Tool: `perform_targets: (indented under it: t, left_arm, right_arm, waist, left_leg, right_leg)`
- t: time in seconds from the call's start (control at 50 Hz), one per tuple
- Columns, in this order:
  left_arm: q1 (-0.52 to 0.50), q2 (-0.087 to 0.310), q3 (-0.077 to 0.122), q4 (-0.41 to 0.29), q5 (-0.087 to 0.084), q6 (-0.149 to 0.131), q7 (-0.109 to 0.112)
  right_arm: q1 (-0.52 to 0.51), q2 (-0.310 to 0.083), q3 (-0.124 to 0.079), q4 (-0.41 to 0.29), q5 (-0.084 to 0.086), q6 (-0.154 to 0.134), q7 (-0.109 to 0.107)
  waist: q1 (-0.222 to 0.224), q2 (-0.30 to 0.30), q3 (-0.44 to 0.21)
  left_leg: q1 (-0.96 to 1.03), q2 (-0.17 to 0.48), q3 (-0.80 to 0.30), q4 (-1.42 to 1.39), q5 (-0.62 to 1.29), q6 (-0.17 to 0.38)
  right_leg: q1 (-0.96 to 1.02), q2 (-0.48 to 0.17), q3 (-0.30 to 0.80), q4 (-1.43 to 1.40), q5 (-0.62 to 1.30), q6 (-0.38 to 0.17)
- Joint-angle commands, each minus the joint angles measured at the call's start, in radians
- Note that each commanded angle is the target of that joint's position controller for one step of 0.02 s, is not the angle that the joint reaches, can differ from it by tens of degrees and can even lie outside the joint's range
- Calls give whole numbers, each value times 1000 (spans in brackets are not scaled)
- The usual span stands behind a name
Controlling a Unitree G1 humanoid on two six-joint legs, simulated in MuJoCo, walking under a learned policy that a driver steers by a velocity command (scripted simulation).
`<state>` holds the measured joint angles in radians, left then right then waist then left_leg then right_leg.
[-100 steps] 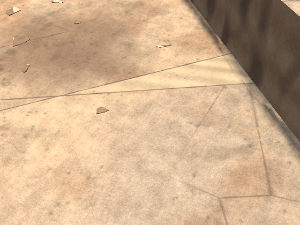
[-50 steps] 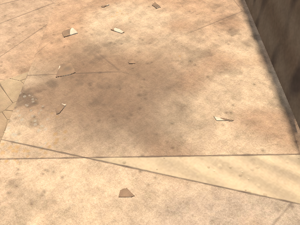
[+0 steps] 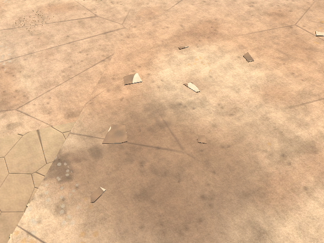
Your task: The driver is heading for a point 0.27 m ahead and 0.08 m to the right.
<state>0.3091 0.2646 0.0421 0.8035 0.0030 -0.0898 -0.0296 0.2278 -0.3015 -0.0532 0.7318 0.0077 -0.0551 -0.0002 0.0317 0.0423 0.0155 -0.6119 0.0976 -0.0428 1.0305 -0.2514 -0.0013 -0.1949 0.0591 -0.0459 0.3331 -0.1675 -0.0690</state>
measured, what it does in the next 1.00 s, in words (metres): walks ahead: left foot, then right foot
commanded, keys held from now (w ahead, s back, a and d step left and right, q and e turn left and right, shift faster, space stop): w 0.06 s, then w+e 0.02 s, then no key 0.92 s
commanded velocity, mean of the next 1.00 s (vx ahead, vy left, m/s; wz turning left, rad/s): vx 0.16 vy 0.00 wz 0.00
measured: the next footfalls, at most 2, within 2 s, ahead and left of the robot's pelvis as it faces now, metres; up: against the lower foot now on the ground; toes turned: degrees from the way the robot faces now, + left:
left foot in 0.26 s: +0.33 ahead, +0.15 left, +0.00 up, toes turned +0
right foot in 0.58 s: +0.28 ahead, -0.10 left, +0.00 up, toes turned -1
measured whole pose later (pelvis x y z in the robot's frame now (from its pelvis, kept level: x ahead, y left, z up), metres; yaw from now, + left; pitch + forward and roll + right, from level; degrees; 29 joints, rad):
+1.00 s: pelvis +0.27 +0.03 -0.01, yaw -1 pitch -1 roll +0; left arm 0.21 0.22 0.03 0.97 0.00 -0.01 0.03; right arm 0.15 -0.24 -0.04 1.00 0.00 0.01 -0.02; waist 0.00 -0.01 0.03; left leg -0.24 0.01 0.02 0.50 -0.24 0.00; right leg -0.18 -0.02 0.00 0.51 -0.31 0.02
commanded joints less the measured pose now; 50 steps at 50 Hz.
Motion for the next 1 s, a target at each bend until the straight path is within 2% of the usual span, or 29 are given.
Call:
perform_targets:
  t: [0.02, 0.1, 0.16, 0.2, 0.22, 0.24, 0.26, 0.28, 0.3, 0.32, 0.34, 0.36, 0.38, 0.42, 0.44, 0.48, 0.52, 0.56, 0.58, 0.6, 0.62, 0.64, 0.66, 0.7, 0.76, 0.88, 1.0]
  left_arm:
    - [-46, 159, 39, -57, -5, -17, 12]
    - [12, 175, 41, -24, -16, -1, 22]
    - [58, 182, 42, 6, -16, 21, 30]
    - [47, 186, 44, 14, -18, 32, 35]
    - [26, 192, 46, 14, -19, 36, 38]
    - [0, 188, 45, 9, -20, 39, 41]
    - [19, 158, 34, 3, -8, 37, 42]
    - [106, 86, 7, -11, 20, 26, 38]
    - [228, 47, -10, 30, 2, 25, 30]
    - [182, 146, 14, 42, -18, 34, 26]
    - [89, 160, 21, 19, -28, 47, 29]
    - [36, 145, 21, 11, -19, 62, 39]
    - [22, 135, 24, 10, -10, 83, 49]
    - [60, 95, 18, 26, -4, 110, 63]
    - [73, 81, 14, 34, 0, 114, 68]
    - [50, 77, 12, 39, 5, 115, 72]
    - [26, 80, 14, 43, 6, 118, 70]
    - [8, 77, 15, 46, 21, 117, 65]
    - [-9, 87, 15, 36, 31, 116, 66]
    - [-27, 122, 17, 19, 31, 113, 69]
    - [-64, 182, 34, 34, 15, 111, 71]
    - [-83, 128, 25, 33, 13, 101, 66]
    - [-90, 94, 15, 42, 20, 91, 64]
    - [-102, 83, 12, 51, 16, 73, 60]
    - [-68, 88, 12, 78, 6, 61, 61]
    - [-65, 84, 9, 114, 2, 69, 65]
    - [-74, 76, 7, 148, 0, 76, 64]
  right_arm:
    - [-17, -46, -10, -63, -6, -9, -3]
    - [-156, -17, 1, -93, -4, -27, 12]
    - [-207, -23, -2, -111, -5, -41, 30]
    - [-189, -45, -11, -110, -10, -46, 39]
    - [-145, -62, -19, -96, -15, -46, 39]
    - [-55, -83, -30, -65, -23, -48, 35]
    - [29, -139, -46, -43, -33, -51, 27]
    - [105, -195, -49, -45, -61, -45, 17]
    - [128, -144, -34, -28, -46, -30, 20]
    - [108, -102, -24, -31, -20, -15, 25]
    - [28, -88, -18, -35, -9, -7, 25]
    - [-38, -68, -9, -36, -13, -3, 24]
    - [-101, -52, -3, -38, -18, 0, 23]
    - [-161, -59, -7, -29, -39, 2, 22]
    - [-175, -58, -8, -22, -42, 1, 20]
    - [-165, -58, -8, -1, -38, 3, 12]
    - [-169, -58, -6, 19, -29, 12, 6]
    - [-169, -40, 3, 38, -22, 21, 3]
    - [-142, -17, 12, 57, -23, 23, 4]
    - [-122, -13, 14, 69, -28, 25, 3]
    - [-72, -13, 8, 75, -24, 29, -1]
    - [-95, -30, 7, 84, -31, 33, -8]
    - [-96, -33, 3, 88, -26, 36, -13]
    - [-82, -31, 2, 111, -25, 42, -20]
    - [-82, -23, 2, 139, -21, 40, -18]
    - [-87, -26, -2, 195, -11, 46, -20]
    - [-85, -35, -4, 246, -8, 58, -30]
  waist:
    - [-25, -102, -2]
    - [26, -93, 32]
    - [43, -111, 18]
    - [19, -133, -11]
    - [-12, -140, -35]
    - [-63, -131, -81]
    - [-90, -73, -162]
    - [-73, 99, -318]
    - [-57, 240, -469]
    - [-81, 134, -431]
    - [-69, 82, -289]
    - [-50, 29, -204]
    - [-17, 28, -152]
    - [25, 91, -121]
    - [31, 105, -127]
    - [15, 97, -150]
    - [11, 84, -142]
    - [20, 67, -99]
    - [16, 45, -63]
    - [-4, -3, -18]
    - [-67, -149, 19]
    - [-44, -158, 33]
    - [-50, -167, 31]
    - [-51, -150, 18]
    - [-35, -101, -24]
    - [-26, -52, -48]
    - [-29, -41, -39]
  left_leg:
    - [-65, 38, -13, -133, 156, -22]
    - [3, -9, 25, -389, 335, -22]
    - [49, -51, 35, -485, 367, -5]
    - [94, -65, 21, -528, 327, 24]
    - [152, -77, 24, -551, 315, 40]
    - [277, -98, 44, -594, 362, 61]
    - [461, -37, 11, -586, 654, 94]
    - [809, 196, -227, -481, 1044, 217]
    - [937, 337, -437, -501, 1076, 353]
    - [851, 277, -404, -545, 859, 321]
    - [729, 235, -321, -590, 705, 280]
    - [598, 200, -276, -634, 591, 257]
    - [462, 175, -235, -686, 474, 238]
    - [284, 121, -148, -747, 404, 224]
    - [256, 106, -115, -754, 394, 225]
    - [258, 102, -99, -763, 303, 223]
    - [241, 96, -98, -771, 103, 206]
    - [189, 59, -90, -771, -156, 151]
    - [169, 33, -85, -764, -249, 105]
    - [170, -5, -65, -717, -273, 62]
    - [242, -72, 9, -694, -197, 30]
    - [338, -79, 23, -643, -111, 14]
    - [380, -77, 26, -621, -58, 19]
    - [395, -71, 24, -605, 17, 34]
    - [404, -65, 23, -597, 124, 39]
    - [437, -62, 28, -577, 246, 33]
    - [459, -58, 28, -576, 278, 29]
  right_leg:
    - [31, -261, 193, -201, 211, -172]
    - [44, -223, 116, -184, 270, -133]
    - [121, -241, 109, -98, 418, -110]
    - [171, -259, 130, -25, 459, -83]
    - [183, -257, 133, 28, 498, -66]
    - [173, -225, 117, 124, 561, -41]
    - [110, -161, 81, 279, 473, 3]
    - [-153, -71, 51, 584, 52, 67]
    - [-289, -10, 131, 801, -538, 104]
    - [-318, -51, 188, 863, -547, 108]
    - [-381, -82, 150, 861, -499, 114]
    - [-381, -114, 131, 814, -440, 122]
    - [-322, -143, 129, 741, -390, 129]
    - [-163, -138, 95, 616, -305, 141]
    - [-114, -133, 84, 552, -283, 143]
    - [-56, -131, 76, 441, -186, 132]
    - [2, -124, 65, 338, -83, 117]
    - [73, -108, 47, 216, -6, 93]
    - [83, -133, 79, 155, 21, 74]
    - [47, -191, 144, 82, 5, 47]
    - [-93, -182, 142, 74, -194, 21]
    - [-182, -161, 138, 32, -302, 28]
    - [-205, -158, 136, 14, -301, 47]
    - [-168, -146, 121, 33, -181, 73]
    - [-88, -138, 105, 80, -27, 72]
    - [-32, -124, 86, 107, 108, 64]
    - [-16, -113, 73, 100, 140, 62]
